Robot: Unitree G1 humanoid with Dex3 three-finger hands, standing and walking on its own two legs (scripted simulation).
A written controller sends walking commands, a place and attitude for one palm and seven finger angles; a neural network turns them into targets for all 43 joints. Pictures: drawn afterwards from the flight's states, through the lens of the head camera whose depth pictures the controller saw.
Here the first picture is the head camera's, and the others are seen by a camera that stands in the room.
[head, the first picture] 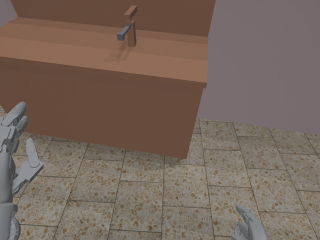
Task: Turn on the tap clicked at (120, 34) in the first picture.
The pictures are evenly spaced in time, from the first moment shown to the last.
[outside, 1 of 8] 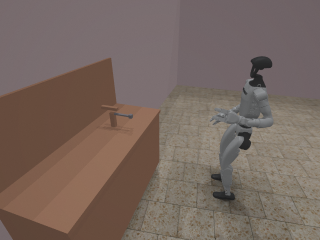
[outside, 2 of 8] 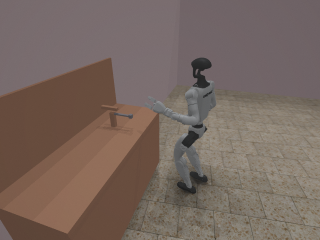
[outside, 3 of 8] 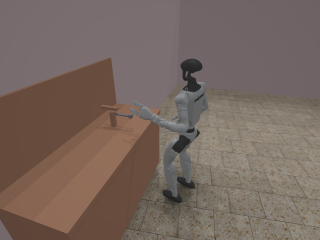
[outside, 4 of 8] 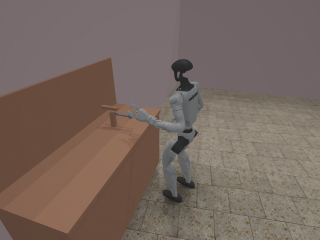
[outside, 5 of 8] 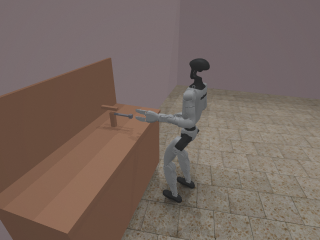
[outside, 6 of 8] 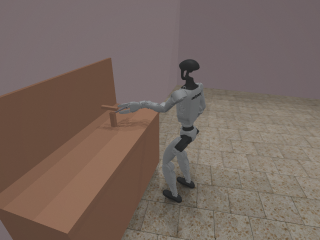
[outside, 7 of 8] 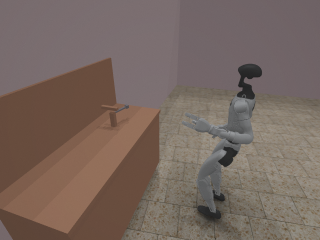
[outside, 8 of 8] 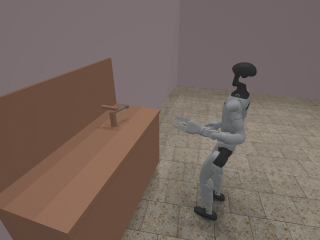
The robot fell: no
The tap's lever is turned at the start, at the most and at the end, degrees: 0 72 72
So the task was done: yes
